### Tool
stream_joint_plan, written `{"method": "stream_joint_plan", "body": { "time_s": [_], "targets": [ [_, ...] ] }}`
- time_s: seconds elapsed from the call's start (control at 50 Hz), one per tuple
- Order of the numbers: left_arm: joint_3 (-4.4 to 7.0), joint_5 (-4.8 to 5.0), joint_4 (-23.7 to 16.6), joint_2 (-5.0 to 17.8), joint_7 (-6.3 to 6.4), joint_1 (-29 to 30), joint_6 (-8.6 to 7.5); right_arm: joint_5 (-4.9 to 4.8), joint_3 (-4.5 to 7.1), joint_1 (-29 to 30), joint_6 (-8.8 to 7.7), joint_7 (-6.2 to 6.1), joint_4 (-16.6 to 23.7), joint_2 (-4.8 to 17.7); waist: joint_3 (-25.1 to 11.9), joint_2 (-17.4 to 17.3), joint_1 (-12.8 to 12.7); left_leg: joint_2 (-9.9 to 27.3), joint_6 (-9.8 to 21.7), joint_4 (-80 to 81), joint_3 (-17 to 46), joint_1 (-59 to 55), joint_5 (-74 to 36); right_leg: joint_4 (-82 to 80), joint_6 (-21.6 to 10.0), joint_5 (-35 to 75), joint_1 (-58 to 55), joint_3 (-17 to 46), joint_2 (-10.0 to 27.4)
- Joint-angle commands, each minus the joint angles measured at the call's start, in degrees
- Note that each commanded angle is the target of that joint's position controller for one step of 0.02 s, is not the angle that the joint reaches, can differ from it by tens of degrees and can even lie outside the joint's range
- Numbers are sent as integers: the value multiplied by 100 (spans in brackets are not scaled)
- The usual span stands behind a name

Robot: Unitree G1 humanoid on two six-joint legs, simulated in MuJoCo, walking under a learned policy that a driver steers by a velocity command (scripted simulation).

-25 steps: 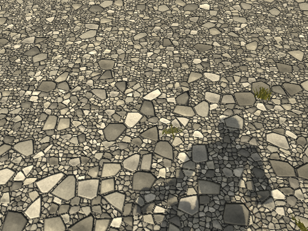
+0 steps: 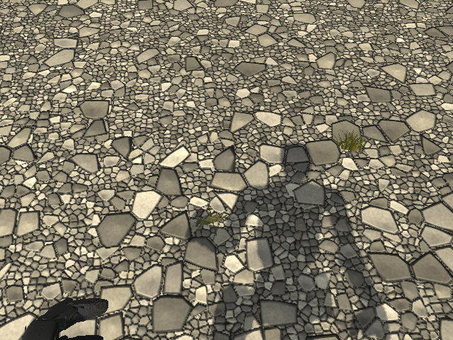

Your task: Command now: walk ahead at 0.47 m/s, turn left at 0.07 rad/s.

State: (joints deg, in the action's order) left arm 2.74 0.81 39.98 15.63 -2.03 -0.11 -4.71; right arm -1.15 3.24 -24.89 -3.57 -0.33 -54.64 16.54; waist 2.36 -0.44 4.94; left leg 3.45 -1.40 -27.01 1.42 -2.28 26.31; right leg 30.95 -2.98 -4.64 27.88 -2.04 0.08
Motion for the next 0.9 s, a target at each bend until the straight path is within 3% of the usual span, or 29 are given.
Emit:
{"method": "stream_joint_plan", "body": {
  "time_s": [0.02,0.04,0.06,0.08,0.1,0.12,0.16,0.2,0.28,0.32,0.38,0.42,0.48,0.5,0.52,0.54,0.56,0.58,0.6,0.62,0.64,0.66,0.7,0.76,0.84,0.9],
  "targets": [
    [467,-85,339,1442,83,-2705,53,-20,-99,-251,-240,0,538,167,-2672,1732,-1242,-533,223,-4339,418,3840,591,-1311,-1514,-1806,-5263,4387,2397],
    [330,-66,315,1057,73,-2280,33,-197,83,181,-293,32,650,782,-1669,1221,-1223,-204,323,-4865,676,4393,429,-1488,-1233,-2226,-4513,3791,2213],
    [270,-56,259,875,87,-1873,24,-228,96,599,-306,41,776,838,-995,916,-1077,89,417,-4788,479,4486,-26,-1570,-1032,-1973,-3708,2932,2013],
    [225,-81,259,731,76,-1494,-6,-146,98,774,-284,22,809,754,-581,576,-880,300,419,-4443,394,4305,-461,-1780,-916,-1546,-2939,2359,1781],
    [183,-122,246,563,63,-1225,-65,-83,140,719,-207,3,767,702,-383,652,-675,474,418,-4167,434,4018,-772,-1962,-817,-1117,-2436,1871,1568],
    [183,-143,273,510,54,-1058,-106,-78,128,548,-114,6,705,566,-299,714,-527,539,394,-4096,454,3729,-972,-2159,-796,-918,-2082,1537,1467],
    [205,-131,385,496,49,-1012,-209,-77,103,502,27,-2,706,350,-145,593,-405,562,320,-3971,477,3696,-1202,-2431,-855,-432,-1766,1043,1446],
    [238,-166,496,565,84,-1060,-255,-56,121,739,83,-28,832,352,33,410,-387,525,239,-3667,606,4063,-1643,-2556,-864,-31,-1771,626,1437],
    [255,-176,613,672,171,-1148,-248,-5,100,1283,14,68,1056,310,170,276,-499,382,184,-2327,446,4169,-2930,-2612,-719,586,-1959,-216,1246],
    [273,-141,672,769,212,-1319,-222,14,35,1758,-5,154,1237,205,299,175,-701,337,212,-1705,104,4085,-3265,-2669,-669,669,-2090,-490,1267],
    [314,-69,830,891,245,-1736,-99,-2,-29,2324,-11,280,1570,127,464,78,-946,287,335,-1121,-110,4412,-3122,-2459,-641,991,-2859,-672,1478],
    [342,-19,881,965,260,-1868,26,-15,-27,2522,-14,371,1784,167,459,122,-961,195,453,-912,-292,4548,-2681,-2137,-578,1577,-3382,-771,1616],
    [398,-3,798,1203,329,-1743,185,-37,117,2122,27,432,1919,454,-96,498,-570,-353,761,-901,-791,3599,-1790,-956,-383,4395,-3721,-999,1630],
    [405,-9,765,1259,357,-1693,240,-51,240,1500,48,411,1816,673,-475,582,-211,-600,907,-882,-887,2786,-1598,-57,-303,4988,-3599,-1058,1555],
    [377,9,718,1231,387,-1606,256,-59,431,561,66,330,1606,999,-959,469,315,-782,1135,-491,-777,1321,-1898,1239,-106,4606,-2929,-1171,1339],
    [239,-154,579,849,383,-1831,181,-58,589,-97,143,185,1489,1530,-1536,-478,392,260,1507,-511,876,-463,-2092,3094,139,1695,-1335,-1146,991],
    [38,-141,296,242,273,-2170,-33,-54,587,251,87,197,1690,1802,-2245,-1488,-222,1538,2720,445,4333,-2099,-989,5040,447,-2824,968,-162,-339],
    [155,59,189,849,170,-1458,-267,7,441,112,41,234,1745,1300,-2367,-624,231,1562,2481,975,4452,-2135,-749,5235,294,-2685,1581,868,-63],
    [166,214,17,905,131,-1043,-362,45,380,279,-13,232,1717,1072,-1552,-397,182,1379,2227,1000,3568,-1476,-1081,4951,165,-2243,1821,796,169],
    [139,128,25,794,168,-1004,-391,33,337,646,-53,241,1750,947,-940,190,-142,1115,2040,1020,2864,-499,-1782,4357,152,-1835,1622,751,431],
    [186,-14,86,850,208,-1043,-353,55,281,983,-69,219,1834,750,-719,176,-355,907,1937,1071,2364,183,-2368,3864,196,-1633,1243,740,612],
    [212,-63,108,871,202,-1173,-275,122,249,1161,-70,194,1940,694,-598,18,-521,769,1921,1194,2143,678,-2723,3699,245,-1501,887,754,694],
    [211,-138,93,766,207,-1293,-141,88,266,1204,-87,152,1970,751,-513,-29,-645,645,1962,1371,1859,1182,-3168,3245,435,-1343,678,651,706],
    [143,-184,-94,579,235,-802,-59,57,321,1004,-74,37,1904,943,-305,-99,-529,401,1847,1436,1394,1593,-3349,2205,704,-512,758,520,595],
    [55,-124,-296,427,162,22,-124,6,336,715,15,-35,1812,988,-249,-361,-165,77,1452,1235,1177,1805,-2570,501,744,902,201,415,191],
    [103,-45,-432,599,87,294,-194,-35,339,465,64,-44,1712,974,-251,-477,-76,269,1370,882,1636,1449,-2171,-16,644,860,70,566,66]
  ]
}}
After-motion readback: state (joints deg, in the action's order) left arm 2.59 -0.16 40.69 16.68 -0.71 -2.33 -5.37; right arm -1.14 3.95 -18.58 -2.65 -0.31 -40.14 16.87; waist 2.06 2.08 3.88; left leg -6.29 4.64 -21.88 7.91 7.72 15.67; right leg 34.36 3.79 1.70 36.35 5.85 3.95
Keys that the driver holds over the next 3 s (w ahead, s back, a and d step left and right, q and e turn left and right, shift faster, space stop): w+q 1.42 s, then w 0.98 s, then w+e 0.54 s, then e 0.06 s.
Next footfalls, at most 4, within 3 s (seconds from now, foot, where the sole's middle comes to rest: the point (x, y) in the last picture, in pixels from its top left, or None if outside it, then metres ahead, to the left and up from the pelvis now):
0.52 left None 0.44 0.15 -0.76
1.00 right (195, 236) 0.78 0.07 -0.76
1.52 left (73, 236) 0.81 0.46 -0.76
2.08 right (55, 151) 1.18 0.58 -0.76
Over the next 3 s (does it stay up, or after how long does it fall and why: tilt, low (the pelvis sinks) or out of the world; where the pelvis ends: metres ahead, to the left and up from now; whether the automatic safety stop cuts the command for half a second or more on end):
stays up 1.28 0.90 0.02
